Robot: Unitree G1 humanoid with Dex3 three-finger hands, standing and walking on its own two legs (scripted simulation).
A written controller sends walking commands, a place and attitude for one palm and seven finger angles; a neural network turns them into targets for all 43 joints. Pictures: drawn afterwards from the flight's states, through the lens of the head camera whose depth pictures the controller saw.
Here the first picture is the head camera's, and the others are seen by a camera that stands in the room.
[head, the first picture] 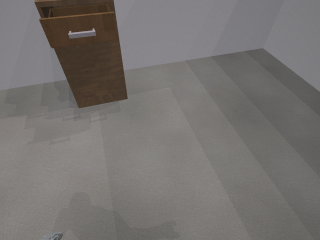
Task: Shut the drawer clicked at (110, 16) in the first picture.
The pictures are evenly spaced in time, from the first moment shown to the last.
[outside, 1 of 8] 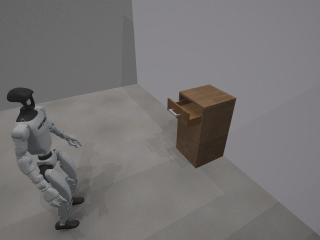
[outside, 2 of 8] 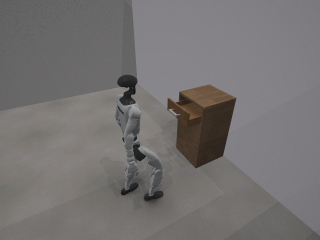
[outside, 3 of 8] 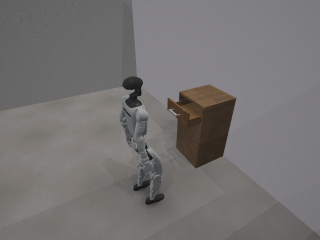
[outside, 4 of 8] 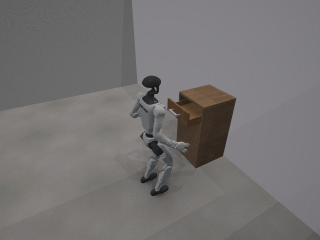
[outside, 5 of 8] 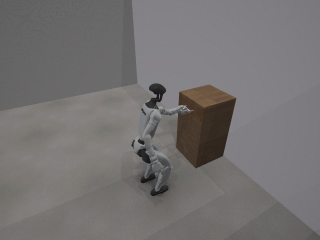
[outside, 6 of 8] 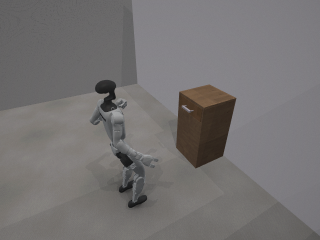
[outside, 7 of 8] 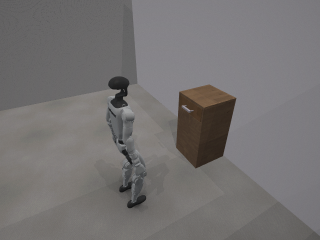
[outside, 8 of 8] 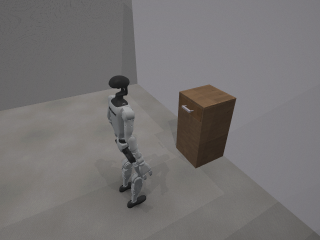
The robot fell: no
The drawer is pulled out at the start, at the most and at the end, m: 0.17 0.17 0.00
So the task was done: yes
